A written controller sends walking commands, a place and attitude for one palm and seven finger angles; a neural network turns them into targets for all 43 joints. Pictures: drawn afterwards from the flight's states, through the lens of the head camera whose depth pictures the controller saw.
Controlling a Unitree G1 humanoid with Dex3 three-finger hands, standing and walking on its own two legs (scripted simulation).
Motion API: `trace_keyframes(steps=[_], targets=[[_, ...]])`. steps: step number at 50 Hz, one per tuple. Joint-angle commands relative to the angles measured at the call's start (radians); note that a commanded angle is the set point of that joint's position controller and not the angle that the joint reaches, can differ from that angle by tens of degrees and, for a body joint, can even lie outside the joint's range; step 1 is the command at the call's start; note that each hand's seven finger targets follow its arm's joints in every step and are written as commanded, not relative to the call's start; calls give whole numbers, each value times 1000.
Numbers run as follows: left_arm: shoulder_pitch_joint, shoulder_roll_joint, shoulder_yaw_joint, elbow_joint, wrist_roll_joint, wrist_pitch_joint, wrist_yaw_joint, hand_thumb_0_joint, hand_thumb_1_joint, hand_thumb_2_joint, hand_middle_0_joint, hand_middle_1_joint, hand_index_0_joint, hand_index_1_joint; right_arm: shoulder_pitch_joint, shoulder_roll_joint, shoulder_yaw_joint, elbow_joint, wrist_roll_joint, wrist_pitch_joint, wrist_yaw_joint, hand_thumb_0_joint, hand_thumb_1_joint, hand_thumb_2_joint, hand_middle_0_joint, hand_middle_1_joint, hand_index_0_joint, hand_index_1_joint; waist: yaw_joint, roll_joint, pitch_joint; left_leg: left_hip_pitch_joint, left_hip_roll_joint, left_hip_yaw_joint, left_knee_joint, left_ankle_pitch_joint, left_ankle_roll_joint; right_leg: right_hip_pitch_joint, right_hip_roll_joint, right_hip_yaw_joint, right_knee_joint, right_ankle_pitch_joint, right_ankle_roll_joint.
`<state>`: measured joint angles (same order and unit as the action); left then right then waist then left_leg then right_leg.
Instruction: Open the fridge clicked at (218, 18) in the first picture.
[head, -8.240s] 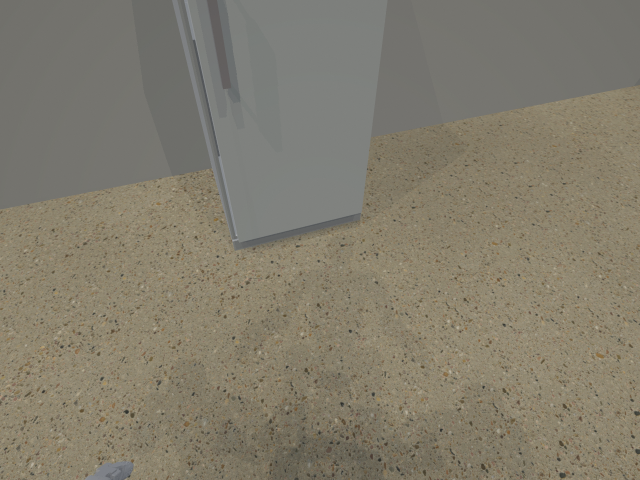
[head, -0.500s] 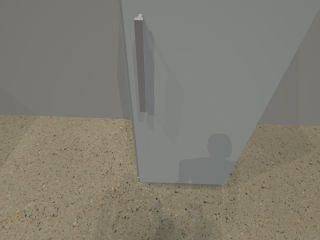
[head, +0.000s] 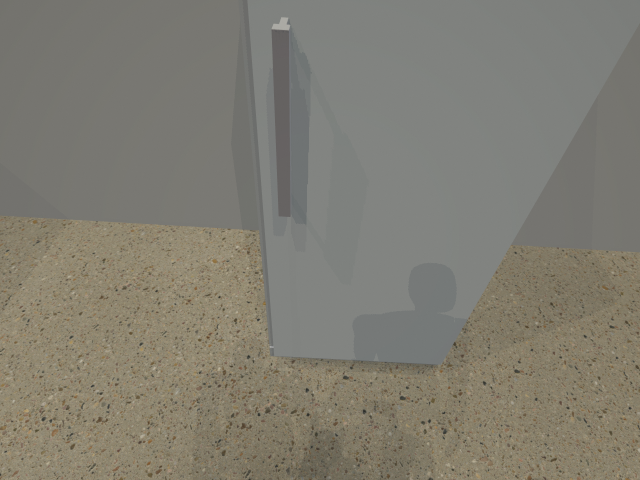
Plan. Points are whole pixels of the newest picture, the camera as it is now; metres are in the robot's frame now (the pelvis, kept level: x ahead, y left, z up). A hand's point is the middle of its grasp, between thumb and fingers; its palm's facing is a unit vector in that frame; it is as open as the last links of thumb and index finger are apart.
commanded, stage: look again from close up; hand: left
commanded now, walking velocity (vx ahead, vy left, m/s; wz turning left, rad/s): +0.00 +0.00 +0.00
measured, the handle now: (284, 130) +0.60 +0.10 +0.15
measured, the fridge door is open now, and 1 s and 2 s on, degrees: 0 0 0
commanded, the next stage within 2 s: shuffle to correct the standing spot in 1.98 s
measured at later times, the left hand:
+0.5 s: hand out of the picture +0.00 +0.15 -0.17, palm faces +0.05 -0.99 -0.15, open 7.4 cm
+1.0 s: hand out of the picture +0.02 +0.14 -0.17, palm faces +0.03 -0.99 -0.16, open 7.4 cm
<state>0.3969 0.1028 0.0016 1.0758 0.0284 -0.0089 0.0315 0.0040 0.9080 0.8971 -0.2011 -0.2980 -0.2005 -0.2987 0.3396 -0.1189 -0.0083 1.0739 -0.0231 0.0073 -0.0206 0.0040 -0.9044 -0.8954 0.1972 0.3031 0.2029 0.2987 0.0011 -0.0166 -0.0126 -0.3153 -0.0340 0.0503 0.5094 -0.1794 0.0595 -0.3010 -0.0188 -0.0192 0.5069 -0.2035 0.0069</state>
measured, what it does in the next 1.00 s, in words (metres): stands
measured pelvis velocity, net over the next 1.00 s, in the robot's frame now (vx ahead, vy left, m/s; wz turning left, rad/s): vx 0.04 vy -0.01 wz -0.01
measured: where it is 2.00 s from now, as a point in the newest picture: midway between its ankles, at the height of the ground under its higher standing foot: outside the picture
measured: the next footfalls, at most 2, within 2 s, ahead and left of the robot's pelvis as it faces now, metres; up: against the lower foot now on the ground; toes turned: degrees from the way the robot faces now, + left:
none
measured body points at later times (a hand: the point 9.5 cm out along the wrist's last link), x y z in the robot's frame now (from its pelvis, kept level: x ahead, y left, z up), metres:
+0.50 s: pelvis +0.02 +0.00 +0.00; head +0.02 +0.00 +0.45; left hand -0.01 +0.20 -0.16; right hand +0.01 -0.22 -0.15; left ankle +0.07 +0.08 -0.73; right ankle +0.06 -0.13 -0.73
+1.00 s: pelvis +0.04 -0.01 +0.01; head +0.04 -0.01 +0.46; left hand +0.02 +0.19 -0.16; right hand +0.03 -0.23 -0.15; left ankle +0.07 +0.08 -0.73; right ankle +0.06 -0.13 -0.73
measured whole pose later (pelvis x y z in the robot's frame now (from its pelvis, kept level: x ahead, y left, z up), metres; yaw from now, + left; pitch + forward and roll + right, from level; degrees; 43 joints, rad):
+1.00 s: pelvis +0.04 -0.01 +0.01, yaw +0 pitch -1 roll +0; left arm 0.34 0.12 0.00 1.08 0.02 -0.02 0.04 0.00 0.91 0.90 -0.20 -0.30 -0.20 -0.30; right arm 0.31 -0.13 0.00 1.10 -0.02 -0.01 -0.03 0.01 -0.91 -0.90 0.20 0.30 0.20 0.30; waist 0.00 -0.01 0.01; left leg -0.24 -0.03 0.05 0.44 -0.19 0.04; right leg -0.23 -0.01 -0.01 0.45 -0.20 0.00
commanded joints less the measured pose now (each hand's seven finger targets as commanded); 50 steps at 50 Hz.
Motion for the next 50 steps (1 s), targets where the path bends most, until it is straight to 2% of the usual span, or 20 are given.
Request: trace_keyframes(steps=[1, 4, 7, 11, 22, 33, 38, 43, 50], targets=[[84, 80, 19, -27, -3, -8, 4, 0, 900, 900, -200, -300, -200, -300, 57, -96, -19, -34, 3, -20, -4, 0, -900, -900, 200, 300, 200, 300, -2, 19, 115, -88, 117, -167, -186, -317, -15, -33, -65, 108, -129, -241, -49], [78, 82, 20, -33, -2, -9, 5, 0, 900, 900, -200, -300, -200, -300, 56, -95, -19, -32, 3, -22, -3, 0, -900, -900, 200, 300, 200, 300, 1, 33, 107, -96, 126, -179, -202, -329, -13, -12, -60, 96, -116, -211, -46], [77, 83, 23, -36, 0, -4, 3, 0, 900, 900, -200, -300, -200, -300, 50, -102, -21, -37, 1, -18, -3, 0, -900, -900, 200, 300, 200, 300, 6, 37, 134, -143, 132, -193, -227, -388, -10, -5, -51, 86, -105, -229, -41], [73, 79, 20, -37, -3, -12, 4, 0, 900, 900, -200, -300, -200, -300, 53, -96, -18, -37, 4, -24, -4, 0, -900, -900, 200, 300, 200, 300, 2, 13, 99, -95, 128, -180, -200, -295, -11, 11, -61, 99, -112, -160, -47], [58, 81, 17, -34, -5, -15, 5, 0, 900, 900, -200, -300, -200, -300, 50, -98, -14, -29, 6, -29, -4, 0, -900, -900, 200, 300, 200, 300, -2, 23, 101, -63, 131, -173, -210, -249, -16, 20, -64, 96, -121, -103, -45], [46, 88, 11, -25, -8, -22, 9, 0, 900, 900, -200, -300, -200, -300, 44, -93, -8, -16, 11, -37, -6, 0, -900, -900, 200, 300, 200, 300, -3, 10, 64, 16, 130, -141, -186, -102, -22, 57, -73, 93, -127, 8, -47], [39, 89, 10, -20, -8, -19, 8, 0, 900, 900, -200, -300, -200, -300, 36, -94, -6, -11, 10, -33, -7, 0, -900, -900, 200, 300, 200, 300, -1, 22, 110, -2, 129, -139, -203, -138, -26, 43, -72, 95, -141, -26, -46], [36, 90, 10, -20, -9, -21, 9, 0, 900, 900, -200, -300, -200, -300, 39, -95, -6, -8, 10, -35, -8, 0, -900, -900, 200, 300, 200, 300, -3, 11, 78, 29, 126, -130, -190, -95, -26, 60, -74, 100, -144, -3, -48], [28, 92, 10, -18, -11, -19, 8, 0, 900, 900, -200, -300, -200, -300, 37, -95, -4, 1, 9, -34, -8, 0, -900, -900, 200, 300, 200, 300, -2, 13, 97, 30, 128, -130, -202, -103, -29, 55, -72, 98, -148, -13, -47]])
